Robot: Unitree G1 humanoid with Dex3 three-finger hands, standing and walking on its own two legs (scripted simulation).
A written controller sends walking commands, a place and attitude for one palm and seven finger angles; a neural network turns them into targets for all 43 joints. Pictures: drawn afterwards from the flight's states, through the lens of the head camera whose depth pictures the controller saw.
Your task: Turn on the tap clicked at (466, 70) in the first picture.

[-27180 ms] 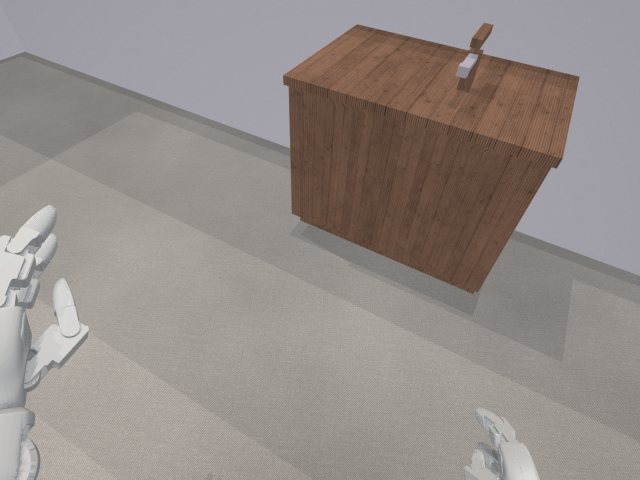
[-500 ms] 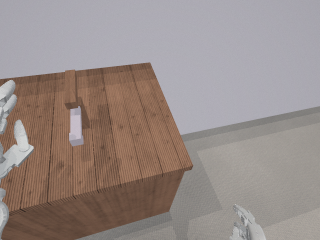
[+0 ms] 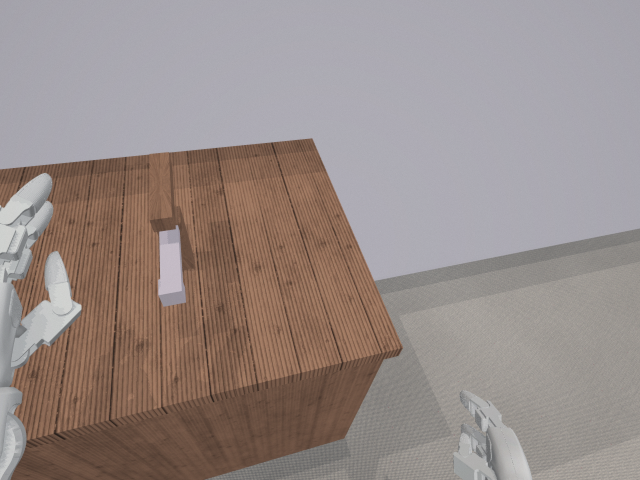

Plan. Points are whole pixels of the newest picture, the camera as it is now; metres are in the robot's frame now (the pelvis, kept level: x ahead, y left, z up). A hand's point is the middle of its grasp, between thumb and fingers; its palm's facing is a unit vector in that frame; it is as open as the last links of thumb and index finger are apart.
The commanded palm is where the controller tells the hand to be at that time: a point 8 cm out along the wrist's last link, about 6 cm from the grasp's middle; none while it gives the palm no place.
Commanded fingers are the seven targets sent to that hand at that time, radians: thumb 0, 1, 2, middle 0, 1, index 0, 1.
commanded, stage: look again from close up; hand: left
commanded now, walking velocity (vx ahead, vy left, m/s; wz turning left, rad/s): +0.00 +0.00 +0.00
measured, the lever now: (172, 291) +0.32 +0.23 +0.03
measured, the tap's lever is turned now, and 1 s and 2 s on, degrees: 0 0 0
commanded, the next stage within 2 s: shuffle to correct the standing spot in 0.32 s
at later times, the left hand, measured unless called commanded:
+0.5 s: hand (93, 324) +0.21 +0.23 +0.16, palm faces +0.35 -0.85 -0.39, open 7.4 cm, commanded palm +0.15 +0.26 +0.18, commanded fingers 0.00 0.90 0.90 -0.20 -0.30 -0.20 -0.30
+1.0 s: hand (157, 325) +0.21 +0.18 +0.16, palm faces +0.31 -0.86 -0.40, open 7.4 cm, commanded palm +0.15 +0.21 +0.18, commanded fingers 0.00 0.90 0.90 -0.20 -0.30 -0.20 -0.30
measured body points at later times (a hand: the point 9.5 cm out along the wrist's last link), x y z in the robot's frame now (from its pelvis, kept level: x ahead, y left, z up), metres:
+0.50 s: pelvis -0.01 -0.01 +0.00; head +0.00 +0.00 +0.45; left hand +0.18 +0.27 +0.18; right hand +0.15 -0.25 -0.08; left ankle +0.01 +0.07 -0.74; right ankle +0.00 -0.15 -0.74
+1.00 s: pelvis -0.01 -0.06 +0.00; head +0.01 -0.05 +0.45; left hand +0.19 +0.22 +0.18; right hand +0.16 -0.30 -0.08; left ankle +0.01 +0.07 -0.74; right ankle +0.00 -0.15 -0.74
